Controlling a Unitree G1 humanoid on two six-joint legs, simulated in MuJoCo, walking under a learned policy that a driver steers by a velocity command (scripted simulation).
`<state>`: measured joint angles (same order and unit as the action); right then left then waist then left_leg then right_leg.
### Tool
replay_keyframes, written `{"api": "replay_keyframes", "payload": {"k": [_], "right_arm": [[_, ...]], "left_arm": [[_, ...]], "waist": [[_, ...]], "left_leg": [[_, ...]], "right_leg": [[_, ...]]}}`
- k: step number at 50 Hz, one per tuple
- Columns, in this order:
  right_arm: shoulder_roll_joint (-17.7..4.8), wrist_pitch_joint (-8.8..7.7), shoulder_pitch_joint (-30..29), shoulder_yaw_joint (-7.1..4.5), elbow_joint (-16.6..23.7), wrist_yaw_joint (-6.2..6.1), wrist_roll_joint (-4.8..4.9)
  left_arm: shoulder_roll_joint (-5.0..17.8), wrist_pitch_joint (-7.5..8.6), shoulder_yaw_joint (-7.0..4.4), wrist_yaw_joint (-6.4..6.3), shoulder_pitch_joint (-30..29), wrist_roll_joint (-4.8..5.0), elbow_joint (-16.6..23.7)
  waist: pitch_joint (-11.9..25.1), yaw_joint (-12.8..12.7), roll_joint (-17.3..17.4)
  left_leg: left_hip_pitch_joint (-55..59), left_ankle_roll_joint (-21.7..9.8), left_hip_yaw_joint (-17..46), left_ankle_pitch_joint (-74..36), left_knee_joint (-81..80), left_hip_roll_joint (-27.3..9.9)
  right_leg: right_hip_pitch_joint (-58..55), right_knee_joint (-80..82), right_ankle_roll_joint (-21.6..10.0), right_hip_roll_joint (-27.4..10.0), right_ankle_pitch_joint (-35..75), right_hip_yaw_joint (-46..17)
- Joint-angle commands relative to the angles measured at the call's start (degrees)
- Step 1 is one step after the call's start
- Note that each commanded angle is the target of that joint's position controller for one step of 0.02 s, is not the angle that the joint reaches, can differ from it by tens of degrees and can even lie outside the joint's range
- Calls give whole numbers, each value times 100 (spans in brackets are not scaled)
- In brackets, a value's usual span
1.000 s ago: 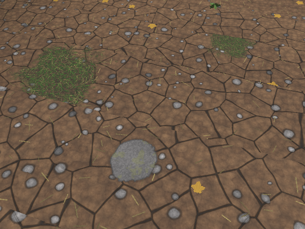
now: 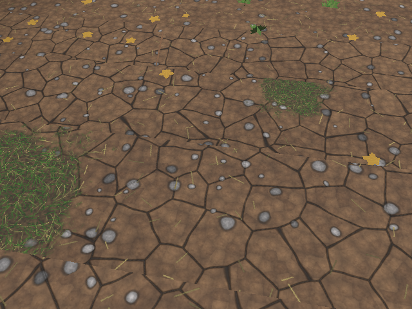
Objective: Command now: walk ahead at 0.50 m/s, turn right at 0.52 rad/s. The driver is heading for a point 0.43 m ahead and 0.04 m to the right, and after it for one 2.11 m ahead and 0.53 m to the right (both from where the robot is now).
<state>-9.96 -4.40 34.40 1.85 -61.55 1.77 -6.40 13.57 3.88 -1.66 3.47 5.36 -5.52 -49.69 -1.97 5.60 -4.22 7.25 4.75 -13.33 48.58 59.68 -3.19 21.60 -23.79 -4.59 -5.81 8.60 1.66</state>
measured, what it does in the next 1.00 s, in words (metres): goes down, turning right: left foot, then right foot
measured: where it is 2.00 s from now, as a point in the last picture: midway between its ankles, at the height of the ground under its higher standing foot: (261, 163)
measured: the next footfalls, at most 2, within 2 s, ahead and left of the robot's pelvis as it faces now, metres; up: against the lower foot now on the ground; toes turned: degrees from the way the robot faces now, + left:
left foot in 0.36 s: +0.45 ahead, +0.09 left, +0.00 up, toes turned -13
right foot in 0.86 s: +0.49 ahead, -0.17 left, +0.00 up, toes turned -24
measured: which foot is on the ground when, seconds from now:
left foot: down 0.00-0.00, up 0.02-0.34, down 0.36-0.86, up 0.88-1.00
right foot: down 0.00-0.38, up 0.40-0.84, down 0.86-1.00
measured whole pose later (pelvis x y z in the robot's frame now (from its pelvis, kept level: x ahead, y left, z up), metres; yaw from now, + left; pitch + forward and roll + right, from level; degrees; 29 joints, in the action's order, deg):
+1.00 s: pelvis +0.55 -0.09 -0.05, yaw -21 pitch +1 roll -2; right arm -15.6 -5.6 13.6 -1.8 -46.3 3.3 -6.3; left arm 12.9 7.3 -1.6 1.6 24.4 -4.2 -48.7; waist 2.1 -0.5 1.9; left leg -35.7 -5.2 3.6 16.2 72.3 -0.7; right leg 16.2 -44.7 -3.5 2.3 -30.0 4.3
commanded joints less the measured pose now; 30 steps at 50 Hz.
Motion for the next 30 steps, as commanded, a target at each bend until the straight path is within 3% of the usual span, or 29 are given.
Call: {"api": "replay_keyframes", "payload": {"k": [1,2,3,4,5,6,7,8,9,10,12,14,16,17,18,19,20,21,22,23,24,25,27,28,30], "right_arm": [[-323,-9,957,36,266,526,-1],[-791,-90,-854,-111,871,545,294],[-741,-337,-2121,-69,1363,443,415],[-893,-391,-2411,-107,1358,295,318],[-934,-510,-1995,-149,1489,16,133],[-965,-456,-1872,-208,1313,-98,123],[-608,-295,-1643,-141,1260,-130,112],[-446,-158,-1604,-56,1296,-153,141],[-359,-49,-1574,39,1400,-151,166],[-361,22,-1737,82,1446,-126,223],[-470,-10,-2157,119,1523,-84,310],[-833,-108,-2596,14,1609,-108,309],[-1150,-201,-2855,-91,1648,-115,309],[-1249,-271,-2504,-167,1562,-125,257],[-1619,-347,-1339,-346,1288,-149,303],[-2000,-370,-41,-440,1079,-176,303],[-1854,-318,177,-315,1098,-33,290],[-1492,-358,-386,-307,1119,-14,245],[-1037,-332,-1449,-169,1399,-4,377],[-666,-283,-1822,-52,1496,-65,430],[-516,-297,-1855,-4,1454,-141,406],[-486,-301,-1974,-5,1445,-220,387],[-560,-363,-1887,-71,1303,-303,339],[-631,-358,-1614,-109,1177,-266,312],[-841,-336,-1293,-204,978,-111,205]], "left_arm": [[1817,-6,-567,-9,4012,136,-956],[1442,19,-512,-13,4620,132,-1178],[1337,53,-507,-94,4222,210,-1073],[1025,56,-375,-93,3072,172,-808],[571,137,-145,-16,2166,298,-505],[369,206,-37,53,1598,209,-305],[463,280,-21,100,1066,269,-131],[568,340,-37,120,906,290,-118],[634,426,-63,167,730,295,-64],[896,447,-175,234,627,310,32],[992,387,-274,381,882,187,34],[901,322,-298,397,1230,122,47],[891,286,-325,366,1403,85,42],[859,282,-296,345,1294,13,194],[692,353,-252,346,888,-25,419],[-3,385,-81,334,1384,26,577],[-142,390,-70,291,1842,142,578],[369,340,-188,156,1492,125,393],[442,294,-180,-45,1480,128,255],[390,248,-162,-161,1538,50,189],[131,228,-50,-192,1419,-37,285],[-8,204,13,-153,1181,-57,382],[90,180,5,-26,760,113,566],[139,182,-11,43,588,151,621],[46,117,27,130,385,115,731]], "waist": [[3007,-1312,-1231],[2315,-2212,-514],[1053,-2366,-88],[166,-1836,653],[121,-1056,487],[-334,-632,447],[-239,-309,271],[-313,-136,285],[-221,-46,352],[-219,-105,343],[-189,-406,354],[-219,-562,321],[-119,-547,318],[70,-336,237],[411,314,658],[1747,453,1834],[2208,223,2472],[603,140,1514],[138,-209,988],[358,-366,743],[367,-488,716],[260,-561,634],[300,-445,637],[189,-329,529],[114,-272,504]], "left_leg": [[-4544,107,616,-376,4113,378],[-6374,122,1076,-196,5153,642],[-7383,-152,1393,-559,4881,287],[-6785,-536,1600,-1395,3790,-230],[-5828,-608,2121,-2720,1935,-511],[-4809,-595,2021,-3025,1062,-671],[-3878,-573,1947,-2722,331,-701],[-3596,-486,1869,-2581,-197,-732],[-3064,-481,1749,-2644,-1081,-681],[-2682,-473,1537,-3136,-1642,-462],[-2533,-520,1494,-4789,-2301,-175],[-2476,-570,1450,-5266,-2535,39],[-2152,-705,1296,-5109,-2667,130],[-1219,-818,1033,-4984,-2171,252],[147,-1196,1378,-5005,-2105,-21],[1821,-2357,3000,-6102,-2615,-1306],[2109,-3125,5560,-4699,-3906,-2286],[643,-2507,5358,-2363,-4375,-2040],[-609,-2133,4458,-1511,-4556,-1803],[-1047,-2054,4065,-1898,-4698,-1677],[-1360,-1983,3626,-2697,-4827,-1543],[-1623,-1891,3256,-3187,-4999,-1436],[-1515,-1824,2464,-3805,-5176,-1155],[-1513,-1847,2200,-4075,-5230,-1086],[-1653,-1911,1698,-4506,-5214,-967]], "right_leg": [[-7701,-2234,-2194,-1111,4674,-1674],[-7629,-1352,-2094,-1315,2718,-2670],[-6255,-677,-1793,-1304,163,-2719],[-4214,92,-1221,-1002,-1055,-2403],[-2659,257,-1487,-1251,-518,-2642],[-1064,681,-1738,-1237,-56,-2522],[-49,1136,-1851,-1151,-306,-2222],[444,1407,-1817,-1086,-734,-2362],[757,1373,-1624,-722,-968,-1991],[910,1355,-1472,-446,-951,-1768],[698,1135,-1360,-369,-1181,-1840],[445,704,-1172,-169,-1173,-1821],[69,308,-928,-75,-1235,-1936],[506,-138,-718,134,-1021,-1814],[1256,-1322,-317,581,-883,-1583],[1707,-3304,206,1557,-3060,-812],[2775,-5052,268,1588,-4693,-932],[3324,-5609,126,1042,-3906,-1203],[2916,-5634,54,629,-3226,-1031],[2426,-5317,77,406,-2925,-937],[2018,-5050,62,152,-2632,-1003],[1778,-4761,132,27,-2656,-933],[1648,-3998,311,15,-2767,-732],[1725,-3658,399,17,-2444,-696],[1499,-3028,476,8,-1729,-428]]}}
Velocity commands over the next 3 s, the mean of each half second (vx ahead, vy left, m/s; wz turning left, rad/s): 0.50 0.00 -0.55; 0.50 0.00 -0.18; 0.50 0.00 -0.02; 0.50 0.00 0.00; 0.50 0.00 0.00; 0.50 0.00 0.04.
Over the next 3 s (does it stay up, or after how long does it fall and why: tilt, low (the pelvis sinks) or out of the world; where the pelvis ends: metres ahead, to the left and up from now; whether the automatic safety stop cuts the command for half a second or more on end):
stays up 1.69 -0.55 -0.32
